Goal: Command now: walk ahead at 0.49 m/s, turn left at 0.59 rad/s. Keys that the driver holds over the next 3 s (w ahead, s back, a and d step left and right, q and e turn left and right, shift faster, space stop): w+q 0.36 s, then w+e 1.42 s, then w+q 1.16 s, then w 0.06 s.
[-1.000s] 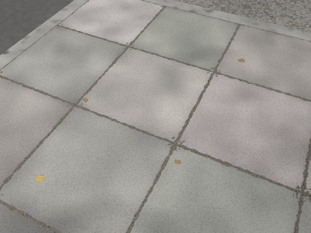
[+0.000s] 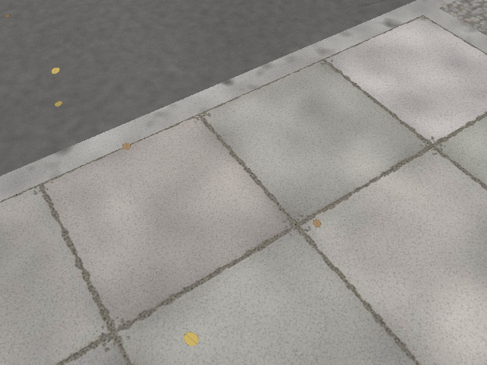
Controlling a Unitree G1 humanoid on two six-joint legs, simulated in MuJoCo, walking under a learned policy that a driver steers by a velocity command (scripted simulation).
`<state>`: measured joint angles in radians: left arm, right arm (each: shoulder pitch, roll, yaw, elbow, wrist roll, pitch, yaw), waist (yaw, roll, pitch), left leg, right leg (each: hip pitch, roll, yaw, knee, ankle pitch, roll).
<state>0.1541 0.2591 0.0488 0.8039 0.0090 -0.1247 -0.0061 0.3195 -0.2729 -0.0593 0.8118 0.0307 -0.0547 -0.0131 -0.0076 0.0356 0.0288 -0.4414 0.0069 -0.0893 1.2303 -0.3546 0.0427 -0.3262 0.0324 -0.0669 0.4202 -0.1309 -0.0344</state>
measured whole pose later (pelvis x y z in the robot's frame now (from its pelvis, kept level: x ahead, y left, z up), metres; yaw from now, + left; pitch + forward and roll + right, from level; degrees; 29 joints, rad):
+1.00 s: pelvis +0.55 +0.11 -0.03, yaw +1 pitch +3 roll +0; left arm 0.10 0.26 0.06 0.71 -0.02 -0.06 -0.06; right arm 0.32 -0.27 -0.06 0.83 0.00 -0.05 -0.03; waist -0.02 -0.01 0.04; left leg -0.05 0.05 0.17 0.81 -0.48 0.00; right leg -0.54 0.05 -0.07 0.64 -0.15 -0.13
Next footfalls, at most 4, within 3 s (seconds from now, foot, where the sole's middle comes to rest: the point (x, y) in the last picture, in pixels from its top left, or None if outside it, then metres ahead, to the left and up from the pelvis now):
0.38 left None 0.34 0.19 -0.77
0.96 right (240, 285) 0.69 0.04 -0.77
1.44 left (190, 204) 0.99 0.21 -0.77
1.96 right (297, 172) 1.13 -0.16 -0.77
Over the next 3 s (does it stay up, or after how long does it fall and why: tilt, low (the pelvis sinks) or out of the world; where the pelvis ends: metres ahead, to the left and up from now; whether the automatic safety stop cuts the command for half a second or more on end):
stays up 1.60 -0.14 -0.01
